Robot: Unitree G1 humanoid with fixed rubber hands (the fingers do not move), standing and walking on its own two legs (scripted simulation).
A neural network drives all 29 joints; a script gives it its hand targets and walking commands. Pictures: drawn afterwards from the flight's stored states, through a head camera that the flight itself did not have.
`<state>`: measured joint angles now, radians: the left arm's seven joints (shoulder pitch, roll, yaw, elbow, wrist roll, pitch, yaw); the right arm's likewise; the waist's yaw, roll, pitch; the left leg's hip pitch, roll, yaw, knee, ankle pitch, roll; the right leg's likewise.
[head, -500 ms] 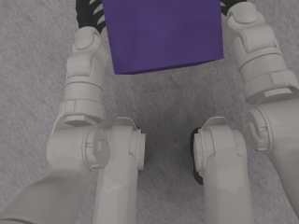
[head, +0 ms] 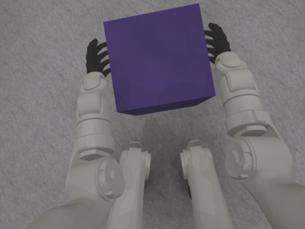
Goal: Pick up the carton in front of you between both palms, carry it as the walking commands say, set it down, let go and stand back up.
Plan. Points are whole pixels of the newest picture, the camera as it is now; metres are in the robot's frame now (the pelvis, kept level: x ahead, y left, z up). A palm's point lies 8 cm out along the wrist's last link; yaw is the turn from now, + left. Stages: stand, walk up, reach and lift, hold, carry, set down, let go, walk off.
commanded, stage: reach and lift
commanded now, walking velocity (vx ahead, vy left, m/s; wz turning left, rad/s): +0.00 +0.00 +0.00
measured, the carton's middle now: (159, 73) +0.50 +0.00 -0.14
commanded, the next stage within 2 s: none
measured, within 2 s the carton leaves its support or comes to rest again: neither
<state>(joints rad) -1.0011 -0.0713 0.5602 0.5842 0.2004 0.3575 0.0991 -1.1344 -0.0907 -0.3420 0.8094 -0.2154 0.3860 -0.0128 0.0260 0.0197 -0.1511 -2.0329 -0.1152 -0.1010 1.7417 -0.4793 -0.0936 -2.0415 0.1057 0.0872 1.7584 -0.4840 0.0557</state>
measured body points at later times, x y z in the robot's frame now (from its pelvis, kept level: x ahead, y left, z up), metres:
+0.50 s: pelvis +0.05 +0.01 +0.13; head +0.21 +0.00 +0.55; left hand +0.47 +0.16 +0.09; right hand +0.47 -0.15 +0.08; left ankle +0.12 +0.14 -0.46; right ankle +0.11 -0.13 -0.46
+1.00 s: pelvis +0.11 +0.02 +0.26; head +0.13 +0.01 +0.71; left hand +0.43 +0.16 +0.24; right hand +0.42 -0.15 +0.23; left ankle +0.12 +0.14 -0.46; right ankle +0.11 -0.13 -0.46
